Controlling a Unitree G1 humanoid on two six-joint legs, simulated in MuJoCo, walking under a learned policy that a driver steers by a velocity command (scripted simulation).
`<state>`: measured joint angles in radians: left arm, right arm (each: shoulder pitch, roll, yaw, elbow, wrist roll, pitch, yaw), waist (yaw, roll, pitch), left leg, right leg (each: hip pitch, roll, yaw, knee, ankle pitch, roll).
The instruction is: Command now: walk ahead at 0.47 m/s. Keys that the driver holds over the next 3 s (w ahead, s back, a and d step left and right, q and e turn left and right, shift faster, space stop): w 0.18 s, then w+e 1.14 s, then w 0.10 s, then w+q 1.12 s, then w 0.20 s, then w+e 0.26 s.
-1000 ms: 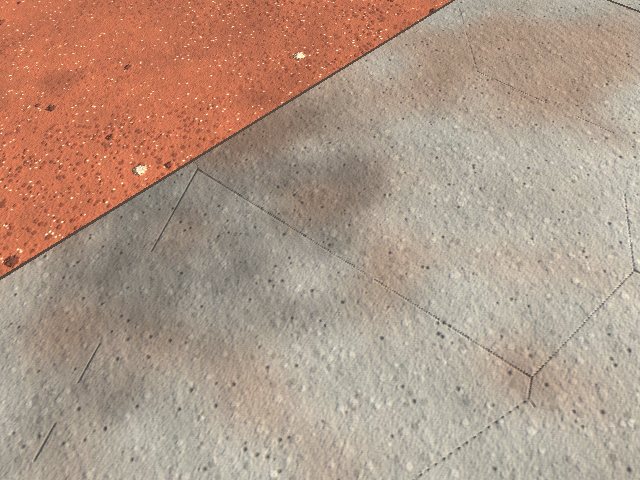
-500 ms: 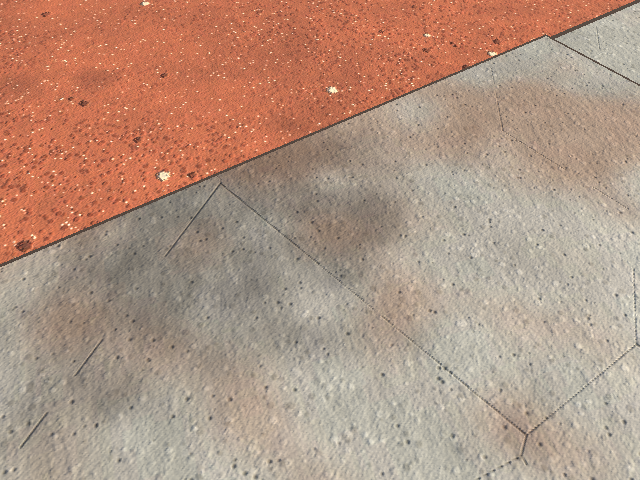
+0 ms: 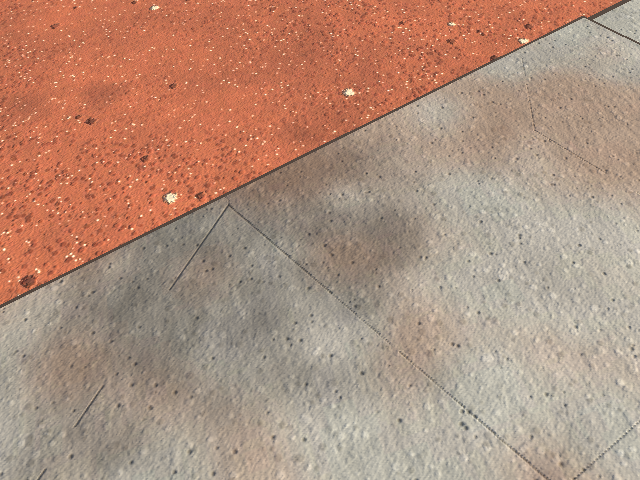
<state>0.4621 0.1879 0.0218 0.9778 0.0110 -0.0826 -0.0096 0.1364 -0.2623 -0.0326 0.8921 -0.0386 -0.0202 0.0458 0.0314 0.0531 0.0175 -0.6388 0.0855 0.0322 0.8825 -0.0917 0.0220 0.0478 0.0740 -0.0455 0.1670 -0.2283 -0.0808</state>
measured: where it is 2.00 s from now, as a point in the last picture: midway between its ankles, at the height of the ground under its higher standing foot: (468, 279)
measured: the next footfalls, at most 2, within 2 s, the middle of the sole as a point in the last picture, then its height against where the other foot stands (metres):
left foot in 0.20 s outside the picture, level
right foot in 0.76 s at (402, 456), level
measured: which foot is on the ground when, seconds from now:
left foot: up 0.00-0.18, down 0.20-0.76, up 0.78-1.00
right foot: down 0.00-0.20, up 0.22-0.74, down 0.76-1.00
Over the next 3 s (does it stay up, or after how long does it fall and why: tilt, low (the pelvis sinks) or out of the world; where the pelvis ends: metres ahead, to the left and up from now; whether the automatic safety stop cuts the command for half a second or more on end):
stays up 1.53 -0.43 0.00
